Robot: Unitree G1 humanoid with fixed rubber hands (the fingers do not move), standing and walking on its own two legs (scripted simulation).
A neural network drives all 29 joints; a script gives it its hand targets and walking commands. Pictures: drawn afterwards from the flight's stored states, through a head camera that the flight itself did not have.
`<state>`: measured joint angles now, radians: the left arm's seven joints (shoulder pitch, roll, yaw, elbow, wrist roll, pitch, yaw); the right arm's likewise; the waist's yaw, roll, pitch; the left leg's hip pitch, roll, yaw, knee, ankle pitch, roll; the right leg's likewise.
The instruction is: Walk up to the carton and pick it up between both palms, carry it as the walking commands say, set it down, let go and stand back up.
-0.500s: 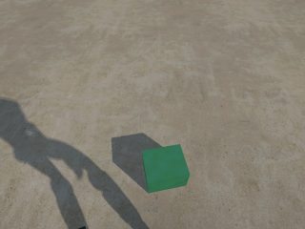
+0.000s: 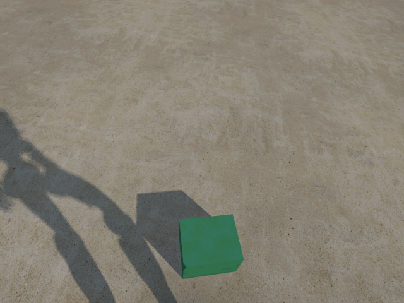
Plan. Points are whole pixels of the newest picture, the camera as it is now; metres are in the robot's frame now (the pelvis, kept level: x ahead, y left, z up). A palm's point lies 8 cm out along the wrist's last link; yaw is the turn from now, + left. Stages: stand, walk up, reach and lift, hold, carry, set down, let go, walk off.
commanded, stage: walk up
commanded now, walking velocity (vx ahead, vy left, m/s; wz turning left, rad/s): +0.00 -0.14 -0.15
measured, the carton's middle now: (208, 246) +0.49 -0.08 -0.68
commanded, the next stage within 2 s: none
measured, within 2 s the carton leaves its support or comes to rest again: neither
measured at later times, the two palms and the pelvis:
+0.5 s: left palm out of the picture +0.08 +0.14 -0.14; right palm out of the picture -0.01 -0.29 -0.15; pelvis +0.01 -0.08 +0.00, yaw -2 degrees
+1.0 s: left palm out of the picture +0.02 +0.12 -0.15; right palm out of the picture -0.01 -0.35 -0.16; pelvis +0.04 -0.12 -0.01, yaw +1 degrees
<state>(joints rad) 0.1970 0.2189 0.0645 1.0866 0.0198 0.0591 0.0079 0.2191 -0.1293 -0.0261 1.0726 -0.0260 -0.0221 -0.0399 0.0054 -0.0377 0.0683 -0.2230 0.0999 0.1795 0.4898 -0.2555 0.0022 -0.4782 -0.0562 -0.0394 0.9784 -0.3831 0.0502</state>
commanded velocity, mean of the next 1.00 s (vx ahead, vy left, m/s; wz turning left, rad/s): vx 0.07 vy -0.04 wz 0.02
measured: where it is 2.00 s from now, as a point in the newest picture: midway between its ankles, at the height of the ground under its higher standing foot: outside the picture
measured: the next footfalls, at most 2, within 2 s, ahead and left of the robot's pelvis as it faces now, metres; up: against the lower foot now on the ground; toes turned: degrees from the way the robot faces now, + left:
right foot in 0.16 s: +0.09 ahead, -0.24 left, +0.00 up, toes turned -6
left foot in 0.38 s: +0.05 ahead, +0.05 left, +0.00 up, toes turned +2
